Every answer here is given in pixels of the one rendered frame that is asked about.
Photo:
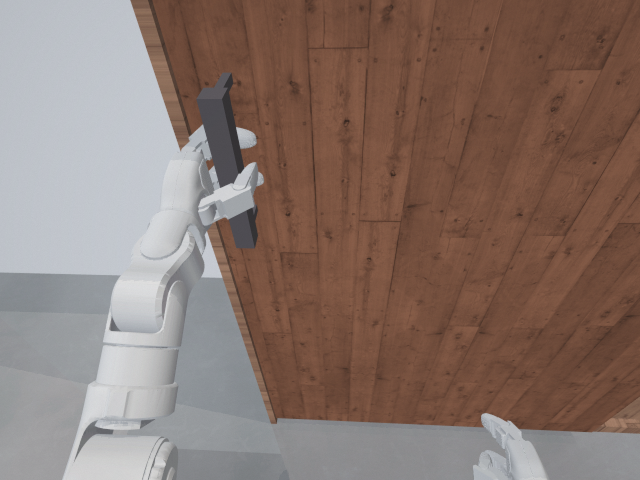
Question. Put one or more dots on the wardrobe door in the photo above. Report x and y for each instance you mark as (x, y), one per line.
(449, 223)
(632, 411)

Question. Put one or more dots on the left robot upper arm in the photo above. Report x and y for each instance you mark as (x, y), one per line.
(126, 457)

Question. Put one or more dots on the handle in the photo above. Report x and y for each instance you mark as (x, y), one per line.
(219, 125)

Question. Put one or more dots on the left robot forearm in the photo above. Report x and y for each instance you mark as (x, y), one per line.
(135, 380)

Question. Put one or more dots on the robot right hand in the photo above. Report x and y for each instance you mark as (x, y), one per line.
(522, 460)

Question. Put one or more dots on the robot left hand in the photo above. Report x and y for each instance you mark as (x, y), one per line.
(190, 187)

